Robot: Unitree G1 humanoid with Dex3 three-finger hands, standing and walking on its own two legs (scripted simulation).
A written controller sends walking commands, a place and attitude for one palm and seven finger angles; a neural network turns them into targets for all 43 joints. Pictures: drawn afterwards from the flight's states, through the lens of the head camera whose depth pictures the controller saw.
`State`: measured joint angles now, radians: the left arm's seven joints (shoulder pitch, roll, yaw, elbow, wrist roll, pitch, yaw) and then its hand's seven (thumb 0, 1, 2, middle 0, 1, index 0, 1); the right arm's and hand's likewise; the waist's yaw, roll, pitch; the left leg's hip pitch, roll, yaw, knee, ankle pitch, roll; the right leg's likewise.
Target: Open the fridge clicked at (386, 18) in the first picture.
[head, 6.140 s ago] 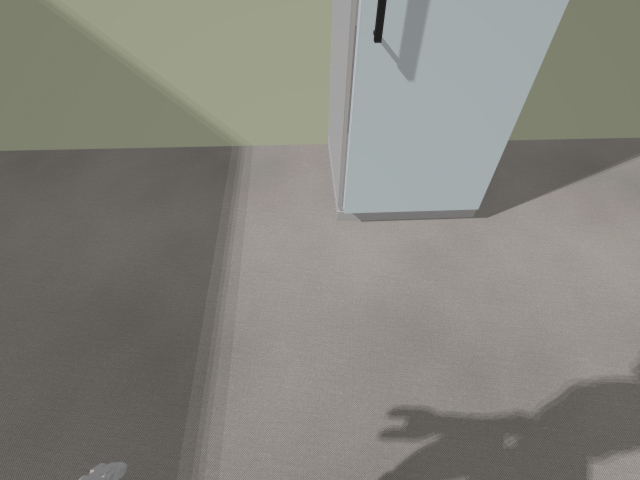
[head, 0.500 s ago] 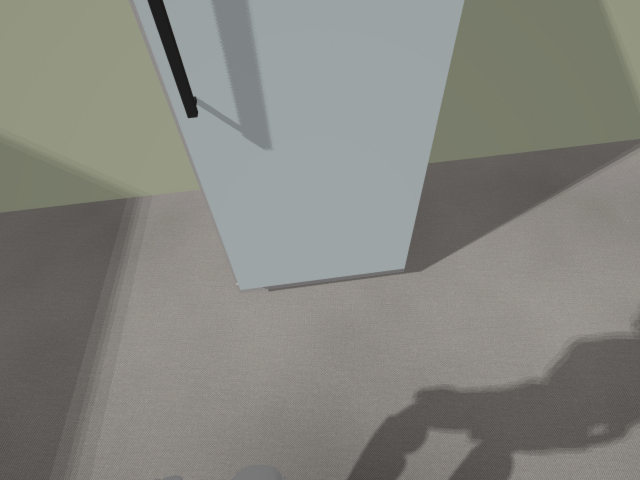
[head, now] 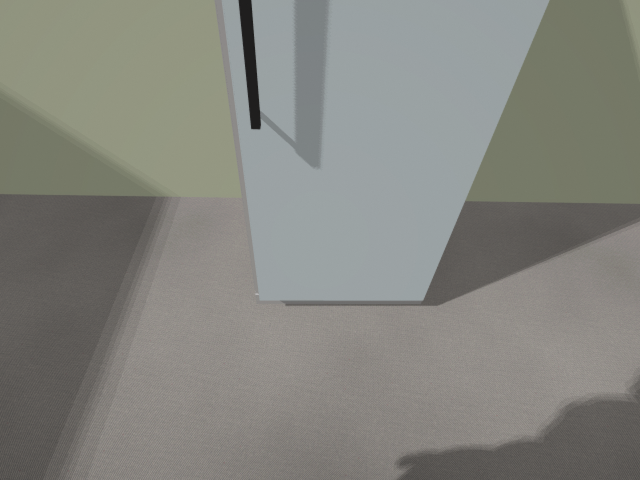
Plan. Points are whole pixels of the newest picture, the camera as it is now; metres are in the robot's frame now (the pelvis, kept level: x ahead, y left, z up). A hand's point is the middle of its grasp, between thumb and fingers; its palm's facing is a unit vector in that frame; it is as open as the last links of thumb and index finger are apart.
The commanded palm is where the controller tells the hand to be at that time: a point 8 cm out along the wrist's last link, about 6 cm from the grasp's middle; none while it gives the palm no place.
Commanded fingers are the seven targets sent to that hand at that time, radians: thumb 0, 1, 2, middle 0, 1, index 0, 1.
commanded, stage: take the last steps up to it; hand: left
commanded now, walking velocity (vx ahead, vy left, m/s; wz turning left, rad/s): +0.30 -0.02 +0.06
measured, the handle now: (246, 3) +0.79 +0.18 +0.26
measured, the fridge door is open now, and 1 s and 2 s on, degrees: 0 0 0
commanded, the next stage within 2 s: come to a stop and stand still in 0.84 s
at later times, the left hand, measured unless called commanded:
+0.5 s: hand out of the picture +0.03 +0.13 -0.17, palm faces +0.16 -0.97 -0.16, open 7.4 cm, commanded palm none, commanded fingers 0.00 0.90 0.90 -0.20 -0.30 -0.20 -0.30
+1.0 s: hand (217, 341) +0.38 +0.20 -0.17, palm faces +0.04 -0.97 -0.24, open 7.4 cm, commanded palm none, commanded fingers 0.00 0.90 0.90 -0.20 -0.30 -0.20 -0.30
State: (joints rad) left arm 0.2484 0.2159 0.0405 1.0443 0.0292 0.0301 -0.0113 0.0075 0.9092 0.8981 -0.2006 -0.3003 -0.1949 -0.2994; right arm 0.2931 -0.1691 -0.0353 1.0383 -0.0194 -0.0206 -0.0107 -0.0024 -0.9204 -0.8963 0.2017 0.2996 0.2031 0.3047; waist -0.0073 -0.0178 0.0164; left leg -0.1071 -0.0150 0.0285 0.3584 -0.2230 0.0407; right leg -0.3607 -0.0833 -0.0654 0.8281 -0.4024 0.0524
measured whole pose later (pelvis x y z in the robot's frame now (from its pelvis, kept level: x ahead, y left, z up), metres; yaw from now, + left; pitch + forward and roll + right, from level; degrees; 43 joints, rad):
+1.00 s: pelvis +0.29 +0.01 -0.02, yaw +1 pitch -1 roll +2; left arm 0.17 0.19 0.05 1.00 0.03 -0.04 0.00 0.00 0.91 0.90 -0.20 -0.30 -0.19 -0.30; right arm 0.31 -0.16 -0.05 1.10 -0.02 -0.03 -0.01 -0.01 -0.92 -0.90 0.20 0.30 0.20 0.30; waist -0.01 0.00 0.03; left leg -0.12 0.05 0.17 0.53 -0.38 -0.02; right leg -0.35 -0.09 -0.10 0.57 -0.18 -0.01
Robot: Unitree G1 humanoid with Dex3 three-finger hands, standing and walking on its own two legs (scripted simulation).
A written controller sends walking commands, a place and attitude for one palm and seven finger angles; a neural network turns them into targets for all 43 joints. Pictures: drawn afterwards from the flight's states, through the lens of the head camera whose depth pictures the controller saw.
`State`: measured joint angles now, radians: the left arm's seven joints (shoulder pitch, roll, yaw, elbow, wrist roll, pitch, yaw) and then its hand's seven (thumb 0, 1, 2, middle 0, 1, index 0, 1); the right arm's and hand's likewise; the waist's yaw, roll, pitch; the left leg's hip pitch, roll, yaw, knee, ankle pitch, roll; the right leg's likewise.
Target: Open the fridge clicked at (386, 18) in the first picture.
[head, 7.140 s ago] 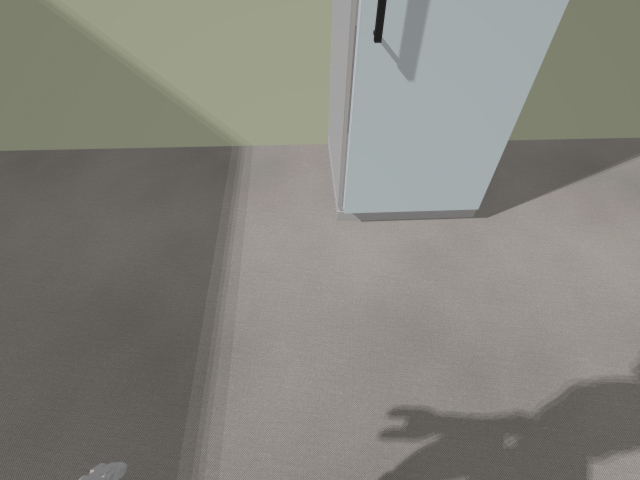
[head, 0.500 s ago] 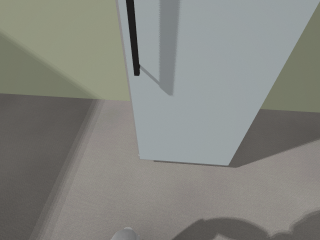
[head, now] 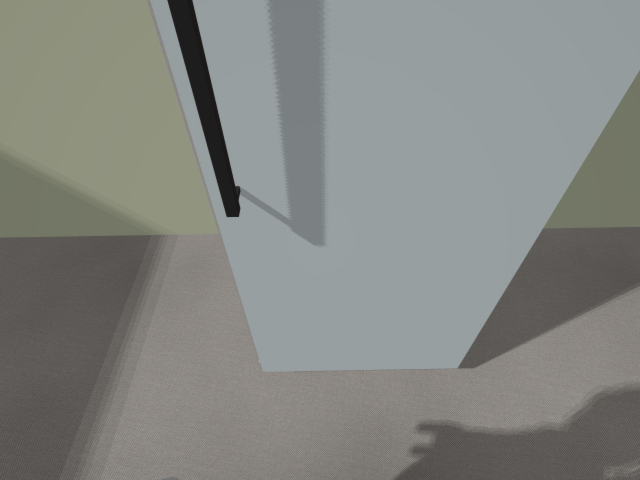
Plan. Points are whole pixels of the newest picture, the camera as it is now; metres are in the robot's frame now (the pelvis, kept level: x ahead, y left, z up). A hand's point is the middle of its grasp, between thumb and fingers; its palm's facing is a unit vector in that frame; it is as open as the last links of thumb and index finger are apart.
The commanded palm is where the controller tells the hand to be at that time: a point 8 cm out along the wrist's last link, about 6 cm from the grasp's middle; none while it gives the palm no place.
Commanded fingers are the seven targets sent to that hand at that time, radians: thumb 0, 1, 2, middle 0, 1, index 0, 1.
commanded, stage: come to a stop and stand still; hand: left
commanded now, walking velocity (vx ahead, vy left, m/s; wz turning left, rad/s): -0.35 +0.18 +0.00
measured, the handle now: (200, 60) +0.50 +0.16 +0.28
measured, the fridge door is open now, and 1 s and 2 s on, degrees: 0 0 0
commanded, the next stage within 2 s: look again from close up in 1.76 s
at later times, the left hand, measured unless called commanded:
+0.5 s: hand out of the picture +0.06 +0.23 -0.17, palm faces +0.07 -0.98 -0.20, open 7.4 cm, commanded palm none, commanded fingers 0.00 0.90 0.90 -0.20 -0.30 -0.20 -0.30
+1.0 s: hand out of the picture -0.04 +0.14 -0.17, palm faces +0.04 -0.99 -0.16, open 7.4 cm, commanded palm none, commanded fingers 0.00 0.90 0.90 -0.20 -0.30 -0.20 -0.30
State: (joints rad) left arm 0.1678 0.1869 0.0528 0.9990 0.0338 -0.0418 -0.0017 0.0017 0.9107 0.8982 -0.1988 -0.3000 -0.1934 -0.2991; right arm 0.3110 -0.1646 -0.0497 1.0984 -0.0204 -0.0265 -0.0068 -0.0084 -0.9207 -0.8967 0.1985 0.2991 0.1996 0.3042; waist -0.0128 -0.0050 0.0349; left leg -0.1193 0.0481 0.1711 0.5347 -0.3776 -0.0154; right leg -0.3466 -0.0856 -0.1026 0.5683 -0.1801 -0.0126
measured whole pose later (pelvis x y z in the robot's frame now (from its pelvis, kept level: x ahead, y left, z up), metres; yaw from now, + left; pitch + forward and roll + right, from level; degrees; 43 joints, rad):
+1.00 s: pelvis -0.02 -0.01 +0.01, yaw +0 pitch -3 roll +0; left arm 0.32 0.10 0.00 1.15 0.01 0.01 0.03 0.00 0.91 0.90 -0.20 -0.30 -0.20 -0.30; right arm 0.34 -0.14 -0.02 1.17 -0.01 0.02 -0.02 0.00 -0.91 -0.90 0.20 0.30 0.20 0.30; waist -0.02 0.02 0.02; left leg -0.26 0.07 0.06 0.44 -0.13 -0.03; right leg -0.09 0.00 -0.07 0.45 -0.31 -0.02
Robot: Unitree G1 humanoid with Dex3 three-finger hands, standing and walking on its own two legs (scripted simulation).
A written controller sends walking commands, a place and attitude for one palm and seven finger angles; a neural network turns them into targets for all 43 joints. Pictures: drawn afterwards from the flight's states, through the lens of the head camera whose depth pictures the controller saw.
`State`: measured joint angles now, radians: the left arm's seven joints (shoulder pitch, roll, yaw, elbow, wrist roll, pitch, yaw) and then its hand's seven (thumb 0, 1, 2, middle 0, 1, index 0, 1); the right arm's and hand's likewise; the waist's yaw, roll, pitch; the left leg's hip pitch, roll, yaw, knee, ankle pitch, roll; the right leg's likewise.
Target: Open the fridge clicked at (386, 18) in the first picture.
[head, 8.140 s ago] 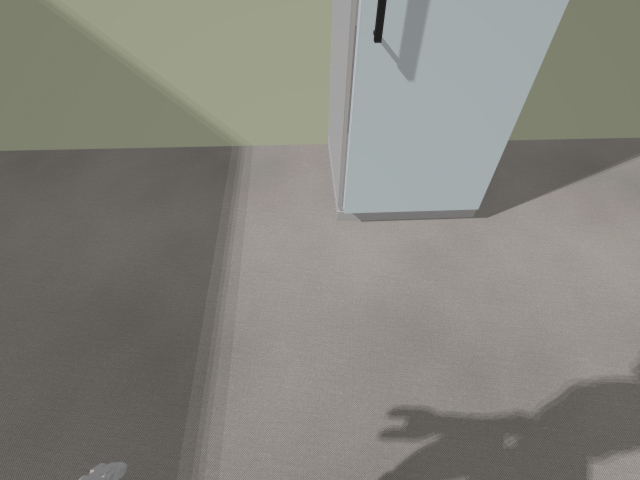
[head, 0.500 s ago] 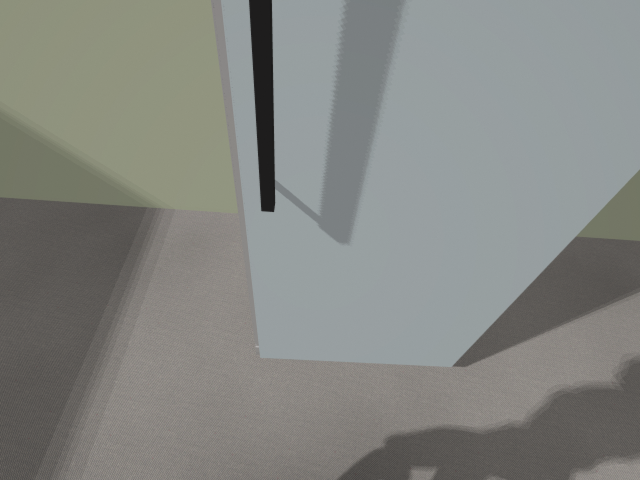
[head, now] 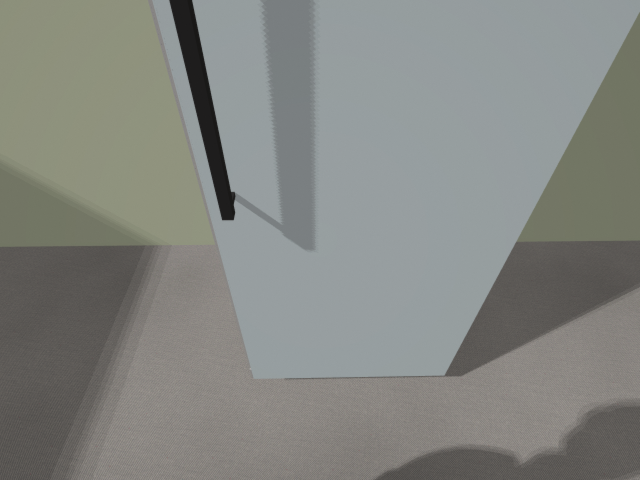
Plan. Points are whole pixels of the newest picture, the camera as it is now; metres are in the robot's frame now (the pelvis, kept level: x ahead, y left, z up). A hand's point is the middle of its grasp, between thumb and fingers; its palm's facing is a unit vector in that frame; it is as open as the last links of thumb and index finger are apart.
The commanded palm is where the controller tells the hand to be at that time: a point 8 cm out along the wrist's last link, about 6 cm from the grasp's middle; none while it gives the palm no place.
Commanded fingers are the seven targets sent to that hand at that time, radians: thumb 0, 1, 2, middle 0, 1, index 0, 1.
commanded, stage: come to a stop and stand still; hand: left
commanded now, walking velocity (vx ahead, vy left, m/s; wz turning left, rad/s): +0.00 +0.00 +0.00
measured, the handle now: (201, 74) +0.52 +0.17 +0.27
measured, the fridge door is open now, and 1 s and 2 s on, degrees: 0 0 0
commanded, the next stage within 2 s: look again from close up in 0.76 s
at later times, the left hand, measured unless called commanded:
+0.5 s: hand out of the picture +0.00 +0.15 -0.18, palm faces +0.06 -0.99 -0.16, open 7.4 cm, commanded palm none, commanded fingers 0.00 0.90 0.90 -0.20 -0.30 -0.20 -0.30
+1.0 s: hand out of the picture +0.04 +0.20 -0.18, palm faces +0.03 -0.97 -0.23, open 7.4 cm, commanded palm none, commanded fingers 0.00 0.90 0.90 -0.20 -0.30 -0.20 -0.30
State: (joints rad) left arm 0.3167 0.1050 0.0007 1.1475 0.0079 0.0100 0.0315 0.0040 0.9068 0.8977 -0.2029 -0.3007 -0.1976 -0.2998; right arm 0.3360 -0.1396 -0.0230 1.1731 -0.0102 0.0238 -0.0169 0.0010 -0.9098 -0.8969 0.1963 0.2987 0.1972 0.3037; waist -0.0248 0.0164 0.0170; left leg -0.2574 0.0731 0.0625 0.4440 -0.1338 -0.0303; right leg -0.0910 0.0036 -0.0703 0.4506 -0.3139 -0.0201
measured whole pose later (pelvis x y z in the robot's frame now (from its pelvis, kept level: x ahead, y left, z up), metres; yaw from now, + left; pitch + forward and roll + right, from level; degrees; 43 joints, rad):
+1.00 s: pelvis +0.03 +0.02 -0.01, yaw +1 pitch -2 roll +0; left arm 0.32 0.17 0.01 1.03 0.03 -0.02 0.04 0.00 0.91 0.90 -0.20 -0.30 -0.20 -0.30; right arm 0.27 -0.19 -0.03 1.02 -0.02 -0.02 -0.02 0.00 -0.91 -0.90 0.20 0.30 0.20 0.30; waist -0.01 0.01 0.04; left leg -0.29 0.05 0.06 0.55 -0.23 0.00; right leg -0.09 -0.03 -0.07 0.50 -0.38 0.00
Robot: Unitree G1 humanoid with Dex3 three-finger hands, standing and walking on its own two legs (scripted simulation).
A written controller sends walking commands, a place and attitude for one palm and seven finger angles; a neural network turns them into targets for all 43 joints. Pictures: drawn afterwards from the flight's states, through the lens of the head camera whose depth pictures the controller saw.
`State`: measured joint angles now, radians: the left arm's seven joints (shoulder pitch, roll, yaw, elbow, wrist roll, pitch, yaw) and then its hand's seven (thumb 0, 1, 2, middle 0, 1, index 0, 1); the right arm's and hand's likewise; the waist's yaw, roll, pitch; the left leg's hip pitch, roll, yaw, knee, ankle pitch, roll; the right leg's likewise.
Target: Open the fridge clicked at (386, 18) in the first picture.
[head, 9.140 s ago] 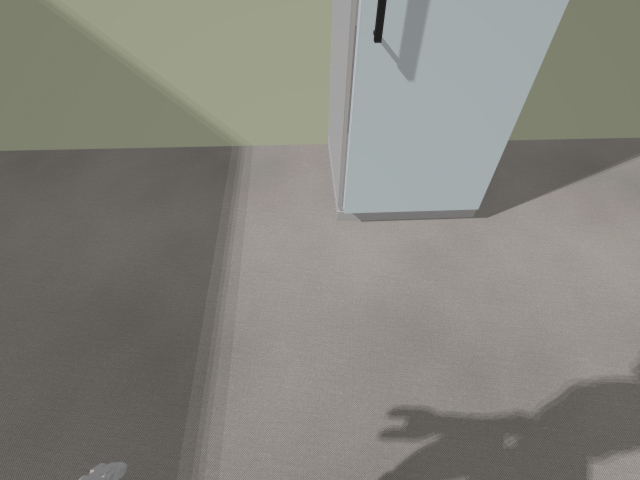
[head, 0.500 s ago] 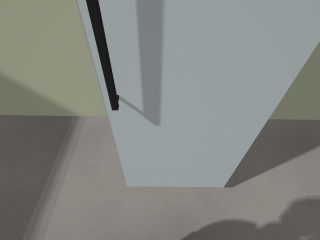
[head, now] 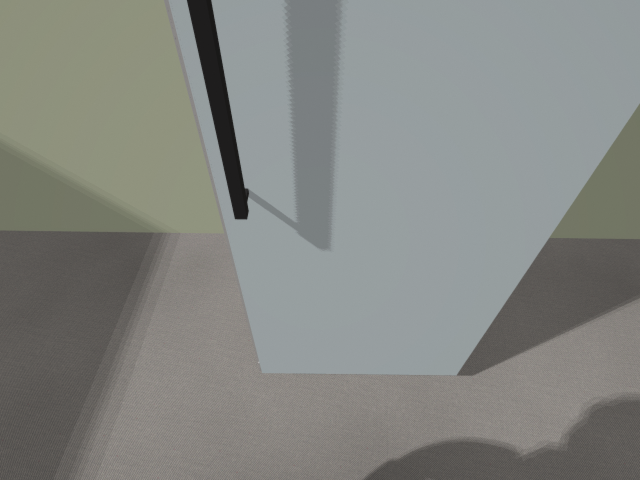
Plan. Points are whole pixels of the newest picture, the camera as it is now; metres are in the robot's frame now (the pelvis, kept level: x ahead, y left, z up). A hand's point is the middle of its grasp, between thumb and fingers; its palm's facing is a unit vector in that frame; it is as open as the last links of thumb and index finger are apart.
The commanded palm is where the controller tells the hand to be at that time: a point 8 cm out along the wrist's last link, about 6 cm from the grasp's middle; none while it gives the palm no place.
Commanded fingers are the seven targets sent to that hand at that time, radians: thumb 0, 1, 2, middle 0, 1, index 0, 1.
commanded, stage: look again from close up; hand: left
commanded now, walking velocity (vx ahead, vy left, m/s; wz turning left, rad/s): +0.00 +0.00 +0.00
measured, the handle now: (216, 64) +0.50 +0.15 +0.28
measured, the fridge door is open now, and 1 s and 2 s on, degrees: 0 0 0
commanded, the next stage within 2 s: none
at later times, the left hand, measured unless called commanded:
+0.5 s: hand out of the picture -0.03 +0.28 -0.16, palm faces -0.01 -0.95 -0.32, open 7.4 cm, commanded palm none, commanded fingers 0.00 0.90 0.90 -0.20 -0.30 -0.20 -0.30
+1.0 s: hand out of the picture -0.10 +0.26 -0.17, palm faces +0.01 -0.97 -0.25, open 7.4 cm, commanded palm none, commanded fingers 0.00 0.90 0.90 -0.20 -0.30 -0.20 -0.30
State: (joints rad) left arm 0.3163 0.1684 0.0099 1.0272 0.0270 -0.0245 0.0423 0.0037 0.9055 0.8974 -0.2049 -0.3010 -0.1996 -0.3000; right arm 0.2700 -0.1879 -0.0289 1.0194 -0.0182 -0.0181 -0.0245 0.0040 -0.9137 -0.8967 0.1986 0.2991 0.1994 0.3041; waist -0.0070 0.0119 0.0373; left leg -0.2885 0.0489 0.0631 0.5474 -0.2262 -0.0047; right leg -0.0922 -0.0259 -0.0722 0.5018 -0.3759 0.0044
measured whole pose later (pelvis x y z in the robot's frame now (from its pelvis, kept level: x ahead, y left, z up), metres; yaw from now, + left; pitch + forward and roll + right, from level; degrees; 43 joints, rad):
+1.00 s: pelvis -0.07 +0.05 +0.00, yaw +1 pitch -3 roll -1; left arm 0.37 0.25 0.00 1.06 0.03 0.01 0.02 0.00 0.91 0.90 -0.20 -0.30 -0.20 -0.30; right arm 0.22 -0.25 -0.03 1.07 0.00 0.02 0.01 0.00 -0.90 -0.90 0.20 0.30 0.20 0.30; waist 0.01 0.00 0.03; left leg -0.31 -0.02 0.07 0.42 -0.08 0.06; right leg -0.16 -0.05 -0.01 0.46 -0.26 0.03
